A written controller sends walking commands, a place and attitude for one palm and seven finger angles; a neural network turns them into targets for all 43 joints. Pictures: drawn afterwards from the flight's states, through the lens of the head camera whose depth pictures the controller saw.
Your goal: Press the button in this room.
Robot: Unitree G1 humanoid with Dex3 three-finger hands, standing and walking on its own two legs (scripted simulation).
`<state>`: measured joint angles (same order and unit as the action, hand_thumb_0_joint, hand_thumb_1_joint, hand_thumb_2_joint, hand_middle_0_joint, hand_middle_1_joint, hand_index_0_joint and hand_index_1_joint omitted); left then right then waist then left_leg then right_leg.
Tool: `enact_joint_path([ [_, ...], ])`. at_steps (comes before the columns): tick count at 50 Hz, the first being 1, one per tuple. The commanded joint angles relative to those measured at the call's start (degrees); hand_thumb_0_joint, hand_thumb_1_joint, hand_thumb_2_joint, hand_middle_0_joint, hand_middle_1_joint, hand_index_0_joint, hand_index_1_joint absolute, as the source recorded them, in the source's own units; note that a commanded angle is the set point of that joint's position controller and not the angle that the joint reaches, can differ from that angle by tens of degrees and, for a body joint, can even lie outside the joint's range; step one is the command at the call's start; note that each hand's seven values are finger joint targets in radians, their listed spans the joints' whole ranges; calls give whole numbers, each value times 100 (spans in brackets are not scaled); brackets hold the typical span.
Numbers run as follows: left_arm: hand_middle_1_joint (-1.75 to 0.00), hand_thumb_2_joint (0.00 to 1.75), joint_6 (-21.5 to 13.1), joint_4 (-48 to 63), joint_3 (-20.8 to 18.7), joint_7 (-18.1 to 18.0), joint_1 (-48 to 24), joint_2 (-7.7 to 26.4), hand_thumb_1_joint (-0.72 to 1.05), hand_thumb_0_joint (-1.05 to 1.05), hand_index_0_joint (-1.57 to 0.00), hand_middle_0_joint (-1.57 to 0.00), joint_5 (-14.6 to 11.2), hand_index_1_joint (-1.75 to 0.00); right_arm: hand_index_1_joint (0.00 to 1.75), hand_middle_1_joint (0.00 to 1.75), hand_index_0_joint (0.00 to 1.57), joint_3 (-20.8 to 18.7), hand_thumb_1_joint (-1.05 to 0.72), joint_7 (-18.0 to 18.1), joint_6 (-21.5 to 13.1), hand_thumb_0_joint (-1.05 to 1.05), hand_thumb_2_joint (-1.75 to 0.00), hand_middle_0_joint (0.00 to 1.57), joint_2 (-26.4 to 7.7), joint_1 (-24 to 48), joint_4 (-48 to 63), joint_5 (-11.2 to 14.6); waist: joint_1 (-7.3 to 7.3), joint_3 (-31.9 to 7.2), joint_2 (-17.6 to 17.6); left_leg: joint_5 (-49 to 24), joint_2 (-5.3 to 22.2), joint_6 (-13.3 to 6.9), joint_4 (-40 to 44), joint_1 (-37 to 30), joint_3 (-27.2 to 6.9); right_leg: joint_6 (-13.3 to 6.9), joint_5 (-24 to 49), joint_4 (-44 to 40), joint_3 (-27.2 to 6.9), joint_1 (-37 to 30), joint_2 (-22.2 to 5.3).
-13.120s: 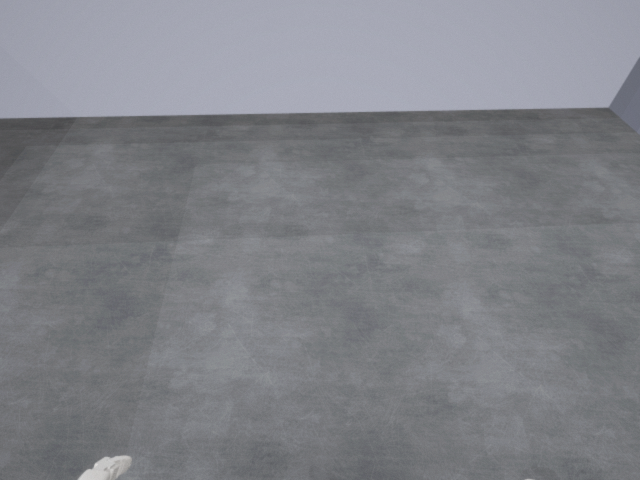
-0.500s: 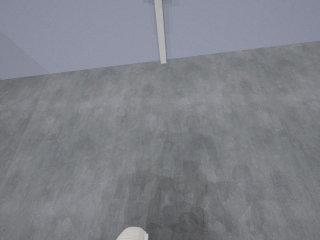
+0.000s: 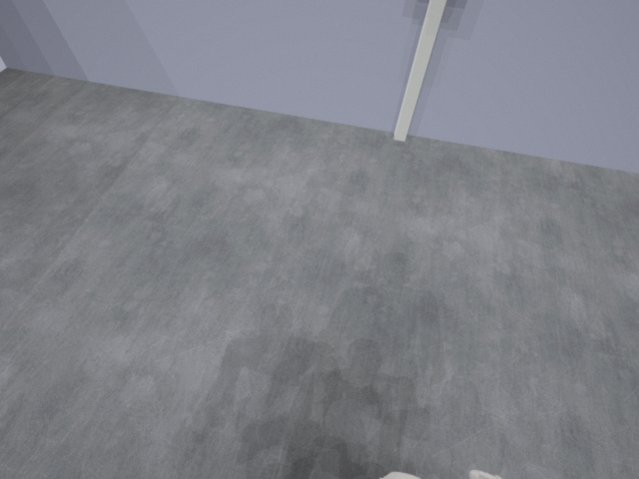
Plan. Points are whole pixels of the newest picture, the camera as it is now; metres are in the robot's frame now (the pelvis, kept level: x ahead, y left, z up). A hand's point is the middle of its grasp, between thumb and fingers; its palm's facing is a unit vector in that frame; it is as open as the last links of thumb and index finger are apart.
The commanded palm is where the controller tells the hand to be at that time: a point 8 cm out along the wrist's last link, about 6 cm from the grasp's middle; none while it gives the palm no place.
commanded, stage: turn or walk to find it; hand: left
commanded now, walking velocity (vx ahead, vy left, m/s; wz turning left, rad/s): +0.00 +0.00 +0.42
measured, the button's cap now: out of the picture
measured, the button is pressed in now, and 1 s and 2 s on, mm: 0 0 0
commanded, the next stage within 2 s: none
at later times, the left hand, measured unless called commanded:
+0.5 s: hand out of the picture +0.03 +0.14 -0.15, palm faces +0.19 -0.94 -0.27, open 7.4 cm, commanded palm none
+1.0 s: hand out of the picture -0.12 +0.20 -0.18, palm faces +0.45 -0.86 -0.23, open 7.4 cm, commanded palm none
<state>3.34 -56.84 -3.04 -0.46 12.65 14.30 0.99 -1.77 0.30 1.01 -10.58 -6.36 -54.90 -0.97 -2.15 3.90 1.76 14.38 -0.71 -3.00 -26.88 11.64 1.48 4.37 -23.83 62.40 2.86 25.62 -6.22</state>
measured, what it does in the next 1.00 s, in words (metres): steps on the spot, turning left: right foot, then left foot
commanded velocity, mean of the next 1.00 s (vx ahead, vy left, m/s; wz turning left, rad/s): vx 0.00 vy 0.00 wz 0.42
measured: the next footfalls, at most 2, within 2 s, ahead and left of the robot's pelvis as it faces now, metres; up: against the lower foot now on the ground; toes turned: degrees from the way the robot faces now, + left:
right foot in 0.30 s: +0.03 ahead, -0.15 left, +0.00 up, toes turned +3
left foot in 0.78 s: -0.06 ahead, +0.09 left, +0.00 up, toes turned +25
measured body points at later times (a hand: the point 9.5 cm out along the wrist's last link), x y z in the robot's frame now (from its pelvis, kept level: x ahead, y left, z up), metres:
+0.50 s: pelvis -0.02 -0.06 +0.00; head +0.01 -0.10 +0.45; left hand +0.02 +0.19 -0.12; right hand +0.03 -0.31 -0.17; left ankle -0.08 +0.09 -0.65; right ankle -0.01 -0.15 -0.74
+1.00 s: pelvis -0.07 -0.01 +0.00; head -0.06 +0.03 +0.45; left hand -0.15 +0.25 -0.16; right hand +0.13 -0.19 -0.12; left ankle -0.10 +0.07 -0.74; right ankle -0.02 -0.17 -0.66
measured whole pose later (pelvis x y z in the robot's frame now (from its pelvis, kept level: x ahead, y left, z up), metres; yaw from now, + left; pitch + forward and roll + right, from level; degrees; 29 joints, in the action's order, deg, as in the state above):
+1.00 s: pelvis -0.07 -0.01 +0.00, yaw +24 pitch -1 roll -2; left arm 3.9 -56.8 -3.5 -0.3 12.9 15.5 1.0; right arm -2.1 0.3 1.0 -10.9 -7.4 -54.4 -1.1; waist -1.9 3.6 2.0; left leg 14.1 -0.1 -2.8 -26.8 11.9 1.2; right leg 4.4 -22.4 62.8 2.9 26.3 -6.2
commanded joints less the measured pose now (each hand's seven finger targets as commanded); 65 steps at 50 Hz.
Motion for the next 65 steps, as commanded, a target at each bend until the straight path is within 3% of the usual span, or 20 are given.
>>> enact_joint_path([
  [1, -30, 90, -128, 407, -127, -56, -22, 416, 90, 0, -20, -20, 3, -30, 30, 30, 20, -306, -90, 53, -84, 0, -90, 20, -1178, -419, 246, 18, 224, -395, -930, -2384, 1352, -557, 932, -442, -1248, 131, 242, 31, -169, 400, -7],
  [7, -30, 90, -139, 717, -85, -70, -589, 300, 90, 0, -20, -20, -24, -30, 30, 30, 20, -389, -90, 37, -34, 0, -90, 20, -1210, -695, 237, -47, 405, -390, -1045, -2001, 1389, -713, 834, -294, -1821, 87, -161, -1052, -166, 104, 175],
  [13, -30, 90, -278, 650, -94, -97, -5, 331, 90, 0, -20, -20, -82, -30, 30, 30, 20, -437, -90, 18, 6, 0, -90, 20, -1179, -601, 303, -21, 100, -860, -870, -2087, 966, -384, 101, 339, -1958, -57, 1013, -3694, -2, -1661, 432],
  [14, -30, 90, -340, 608, -137, -121, 176, 577, 90, 0, -20, -20, -50, -30, 30, 30, 20, -423, -90, -7, -5, 0, -90, 20, -1000, -631, 312, 29, 29, -962, -424, -1360, 675, -83, -270, 936, -1720, -144, 1473, -4299, -348, -2457, 27],
  [15, -30, 90, -400, 592, -237, -177, 352, 1065, 90, 0, -20, -20, 37, -30, 30, 30, 20, -351, -90, -38, -17, 0, -90, 20, -585, -727, 402, 66, -35, -1077, 1067, 503, -55, 341, -1374, 2021, -807, -565, 1822, -4549, -1617, -3212, -1381],
  [16, -30, 90, -379, 653, -234, -175, 352, 1246, 90, 0, -20, -20, 25, -30, 30, 30, 20, -380, -90, -11, 24, 0, -90, 20, -684, -556, 515, 17, -103, -848, 1381, 1960, -269, 467, -2520, 2194, -528, -1148, 2539, -4569, -2160, -2461, -2212],
  [17, -30, 90, -365, 731, -204, -186, 100, 1018, 90, 0, -20, -20, -5, -30, 30, 30, 20, -429, -90, -22, 115, 0, -90, 20, -812, -577, 420, -26, 26, -607, 778, 1694, -79, 447, -3381, 2027, -765, -1328, 2101, -4658, -1766, -1790, -2041],
  [21, -30, 90, -418, 849, -81, -159, -548, 517, 90, 0, -20, -20, -23, -30, 30, 30, 20, -414, -90, -110, 208, 0, -90, 20, -684, -1022, 53, -47, 415, -173, 707, 722, 155, 611, -4243, 2108, -499, -955, 2518, -4432, -469, -1568, -1106],
  [33, -30, 90, -365, 456, -220, -141, 424, 924, 90, 0, -20, -20, 88, -30, 30, 30, 20, -251, -90, -103, 147, 0, -90, 20, -548, -97, 265, 36, -69, -414, 938, 1269, 270, 689, -2066, 1380, 143, -1254, 3458, -3977, -129, -2158, -1446],
  [37, -30, 90, -315, 388, -258, -122, 264, 1006, 90, 0, -20, -20, 41, -30, 30, 30, 20, -235, -90, -85, 40, 0, -90, 20, -648, -488, 203, 54, 192, -736, 897, 200, 178, 561, -241, 222, 370, -867, 3364, -3252, 251, -1901, -1317],
  [38, -30, 90, -277, 421, -235, -108, 225, 917, 90, 0, -20, -20, -17, -30, 30, 30, 20, -276, -90, -94, -12, 0, -90, 20, -867, -708, 149, 45, 345, -871, 319, -609, 341, 485, 428, -516, 172, -583, 2783, -2706, 511, -1395, -1129],
  [39, -30, 90, -236, 542, -184, -87, 310, 595, 90, 0, -20, -20, -52, -30, 30, 30, 20, -396, -90, -81, -68, 0, -90, 20, -1395, -854, 187, 7, 420, -1036, -1182, -1878, 1519, 53, 743, -1369, -1382, -177, 883, -1609, 793, -154, -460],
  [40, -30, 90, -194, 717, -58, -86, 53, 302, 90, 0, -20, -20, -24, -30, 30, 30, 20, -485, -90, -33, -32, 0, -90, 20, -1790, -1109, 131, 17, 565, -911, -2016, -3720, 2405, -542, 741, -1353, -2221, 18, -1407, -736, 505, 617, -58],
  [41, -30, 90, -134, 726, -73, -103, -124, 446, 90, 0, -20, -20, -13, -30, 30, 30, 20, -461, -90, -8, 11, 0, -90, 20, -1740, -1097, 86, -6, 590, -779, -1397, -3410, 2490, -818, 672, -956, -1850, -62, -1277, -206, 145, 449, -134],
  [42, -30, 90, -79, 628, -91, -120, -282, 401, 90, 0, -20, -20, 2, -30, 30, 30, 20, -404, -90, 51, -22, 0, -90, 20, -1541, -898, 93, -23, 554, -568, -1785, -3038, 2070, -652, 837, -551, -1704, -46, -944, -79, -99, 469, -172],
  [47, -30, 90, -118, 359, -141, -2, 18, 471, 90, 0, -20, -20, 8, -30, 30, 30, 20, -298, -90, 67, -64, 0, -90, 20, -1246, -290, 311, 11, 224, -317, -904, -2186, 1343, -423, 916, -384, -1055, 46, 239, 252, -83, 485, -15],
  [57, -30, 90, -151, 699, -89, -65, -563, 320, 90, 0, -20, -20, -29, -30, 30, 30, 20, -388, -90, 60, -40, 0, -90, 20, -1205, -827, 241, -42, 464, -519, -1019, -2290, 1442, -735, 770, -655, -1921, 72, -196, -1010, -222, 325, 179],
  [63, -30, 90, -240, 630, -87, -97, -84, 288, 90, 0, -20, -20, -89, -30, 30, 30, 20, -422, -90, 38, 8, 0, -90, 20, -1178, -623, 297, -37, 184, -721, -994, -2183, 1075, -516, 355, 232, -2129, -86, 607, -3057, -57, -1274, 479],
  [64, -30, 90, -281, 566, -103, -110, 116, 386, 90, 0, -20, -20, -81, -30, 30, 30, 20, -427, -90, 24, 10, 0, -90, 20, -1110, -563, 311, 0, 59, -793, -811, -1766, 890, -316, 134, 613, -2028, -106, 1183, -3788, -78, -1880, 394],
  [65, -30, 90, -333, 550, -158, -142, 284, 641, 90, 0, -20, -20, -40, -30, 30, 30, 20, -391, -90, 0, 7, 0, -90, 20, -866, -633, 347, 40, 5, -899, -130, -780, 521, -14, -351, 1354, -1691, -261, 1233, -4358, -640, -2683, -240],
])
